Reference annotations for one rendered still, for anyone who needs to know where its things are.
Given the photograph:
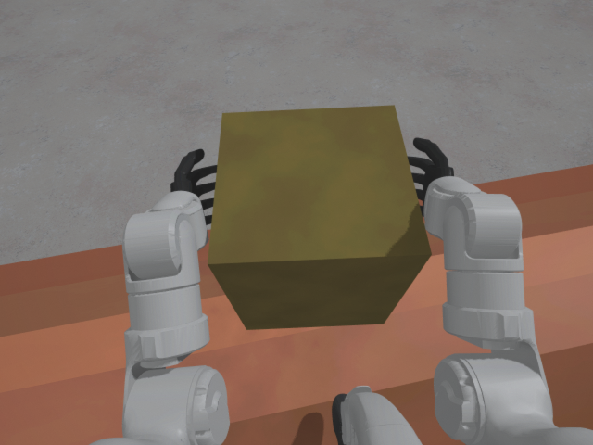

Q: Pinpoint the right robot forearm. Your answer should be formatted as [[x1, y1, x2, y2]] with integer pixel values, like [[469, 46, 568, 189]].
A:
[[423, 176, 553, 420]]

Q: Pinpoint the left robot forearm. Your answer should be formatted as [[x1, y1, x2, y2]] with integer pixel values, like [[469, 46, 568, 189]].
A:
[[122, 191, 210, 436]]

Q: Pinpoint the robot left hand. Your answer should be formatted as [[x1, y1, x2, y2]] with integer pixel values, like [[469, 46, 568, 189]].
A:
[[170, 149, 217, 225]]

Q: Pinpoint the carton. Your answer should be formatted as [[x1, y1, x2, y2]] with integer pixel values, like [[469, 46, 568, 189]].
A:
[[208, 105, 432, 330]]

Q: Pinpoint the robot right shin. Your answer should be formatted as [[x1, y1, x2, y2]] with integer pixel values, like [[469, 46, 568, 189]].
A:
[[342, 386, 372, 445]]

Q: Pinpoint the robot right hand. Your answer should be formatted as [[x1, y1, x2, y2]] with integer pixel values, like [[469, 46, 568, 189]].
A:
[[408, 138, 454, 217]]

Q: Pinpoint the right robot thigh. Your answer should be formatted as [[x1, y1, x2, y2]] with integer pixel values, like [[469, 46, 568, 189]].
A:
[[341, 392, 422, 445]]

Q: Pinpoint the right robot upper arm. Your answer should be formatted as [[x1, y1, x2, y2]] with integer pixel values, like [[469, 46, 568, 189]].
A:
[[434, 353, 593, 445]]

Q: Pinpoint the left robot upper arm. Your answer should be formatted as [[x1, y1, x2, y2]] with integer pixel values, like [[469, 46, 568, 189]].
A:
[[89, 365, 230, 445]]

